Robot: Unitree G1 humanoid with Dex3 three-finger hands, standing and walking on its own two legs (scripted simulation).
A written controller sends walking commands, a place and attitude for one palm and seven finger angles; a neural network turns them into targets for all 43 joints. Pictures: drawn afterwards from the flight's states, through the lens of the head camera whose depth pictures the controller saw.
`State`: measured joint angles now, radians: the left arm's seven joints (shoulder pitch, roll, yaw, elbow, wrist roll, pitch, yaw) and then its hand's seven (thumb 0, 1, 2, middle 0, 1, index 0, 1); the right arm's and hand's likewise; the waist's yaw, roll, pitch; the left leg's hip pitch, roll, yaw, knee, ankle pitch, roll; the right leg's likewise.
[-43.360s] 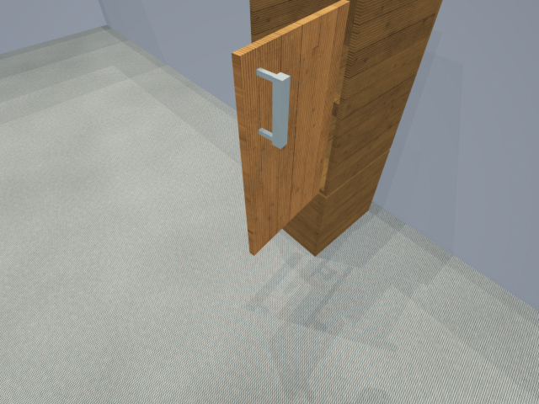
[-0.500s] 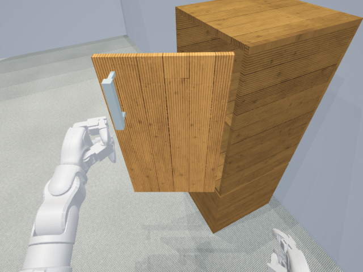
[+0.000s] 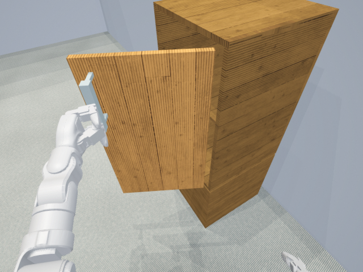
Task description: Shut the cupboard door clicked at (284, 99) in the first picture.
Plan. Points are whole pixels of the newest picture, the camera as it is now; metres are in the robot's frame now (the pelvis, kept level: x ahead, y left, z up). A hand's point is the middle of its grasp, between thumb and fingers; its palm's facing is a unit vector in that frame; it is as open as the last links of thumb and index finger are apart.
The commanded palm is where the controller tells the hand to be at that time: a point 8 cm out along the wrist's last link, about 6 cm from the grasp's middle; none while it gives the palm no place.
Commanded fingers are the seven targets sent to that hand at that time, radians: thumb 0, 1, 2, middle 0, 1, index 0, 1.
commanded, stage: bring the fist close to the handle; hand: left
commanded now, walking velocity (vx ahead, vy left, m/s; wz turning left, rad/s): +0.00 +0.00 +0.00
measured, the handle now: (96, 103) +0.47 +0.23 +0.15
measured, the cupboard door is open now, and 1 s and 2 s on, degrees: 62 52 38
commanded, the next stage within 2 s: push the door shut along its arc in 0.20 s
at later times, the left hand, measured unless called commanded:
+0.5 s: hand (97, 125) +0.38 +0.20 +0.15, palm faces +0.10 -0.99 -0.03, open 3.1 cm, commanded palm +0.37 +0.24 +0.15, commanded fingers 0.00 0.90 0.90 -1.30 -1.50 -1.30 -1.50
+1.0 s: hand (110, 106) +0.45 +0.19 +0.15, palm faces -0.04 -1.00 -0.01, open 3.1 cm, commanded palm +0.44 +0.23 +0.15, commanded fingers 0.00 0.90 0.90 -1.30 -1.50 -1.30 -1.50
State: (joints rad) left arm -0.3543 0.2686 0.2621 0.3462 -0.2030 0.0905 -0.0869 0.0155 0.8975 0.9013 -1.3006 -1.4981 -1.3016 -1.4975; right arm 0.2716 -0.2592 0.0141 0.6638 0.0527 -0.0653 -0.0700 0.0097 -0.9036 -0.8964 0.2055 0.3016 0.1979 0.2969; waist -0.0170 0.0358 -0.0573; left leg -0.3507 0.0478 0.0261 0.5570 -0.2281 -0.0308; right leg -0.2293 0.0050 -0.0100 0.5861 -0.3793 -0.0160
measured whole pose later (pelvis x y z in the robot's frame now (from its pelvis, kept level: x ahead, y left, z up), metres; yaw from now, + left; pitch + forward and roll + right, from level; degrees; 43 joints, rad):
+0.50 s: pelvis -0.01 +0.01 +0.00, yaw +1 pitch +2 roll +0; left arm -0.49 0.31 0.24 0.50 -0.18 0.04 -0.11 0.02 0.90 0.90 -1.30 -1.50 -1.30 -1.50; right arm 0.24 -0.24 0.04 0.65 0.06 -0.07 -0.08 0.01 -0.90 -0.90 0.21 0.30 0.20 0.30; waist -0.02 0.03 -0.04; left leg -0.39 0.04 0.01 0.60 -0.23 -0.02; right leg -0.25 0.00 -0.03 0.60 -0.37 -0.01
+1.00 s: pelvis -0.01 +0.02 -0.01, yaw +1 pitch +7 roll -1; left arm -0.85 0.41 0.26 0.99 -0.17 -0.12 -0.24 0.01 0.90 0.92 -1.31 -1.50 -1.31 -1.50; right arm 0.35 -0.27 0.01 0.72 0.04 -0.08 -0.07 0.01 -0.90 -0.90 0.21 0.30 0.20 0.30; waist -0.10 0.03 -0.05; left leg -0.54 0.04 0.01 0.67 -0.25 -0.01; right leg -0.39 0.00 -0.03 0.66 -0.38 0.01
